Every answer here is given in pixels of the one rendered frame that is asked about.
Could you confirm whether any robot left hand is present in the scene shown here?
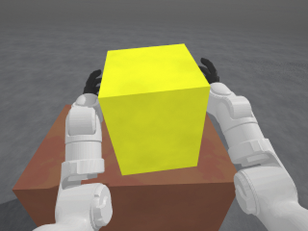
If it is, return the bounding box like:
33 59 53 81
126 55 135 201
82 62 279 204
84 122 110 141
83 69 102 96

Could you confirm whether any robot right hand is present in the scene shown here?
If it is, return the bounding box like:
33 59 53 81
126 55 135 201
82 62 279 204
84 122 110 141
198 58 219 84

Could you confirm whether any left robot upper arm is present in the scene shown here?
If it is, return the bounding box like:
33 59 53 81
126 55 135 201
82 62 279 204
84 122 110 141
33 183 113 231

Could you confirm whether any right robot upper arm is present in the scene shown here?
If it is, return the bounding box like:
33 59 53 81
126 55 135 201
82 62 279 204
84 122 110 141
234 163 308 231

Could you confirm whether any robot left forearm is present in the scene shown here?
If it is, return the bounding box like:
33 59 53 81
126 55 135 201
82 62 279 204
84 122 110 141
55 93 105 221

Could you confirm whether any pedestal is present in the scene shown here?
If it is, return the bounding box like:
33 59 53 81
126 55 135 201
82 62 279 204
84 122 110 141
12 104 237 231

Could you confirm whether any robot right forearm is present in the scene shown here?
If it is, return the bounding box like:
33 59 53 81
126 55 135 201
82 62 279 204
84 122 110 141
206 82 298 201

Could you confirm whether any carton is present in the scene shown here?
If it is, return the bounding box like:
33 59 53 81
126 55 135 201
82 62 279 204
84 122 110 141
98 43 211 175

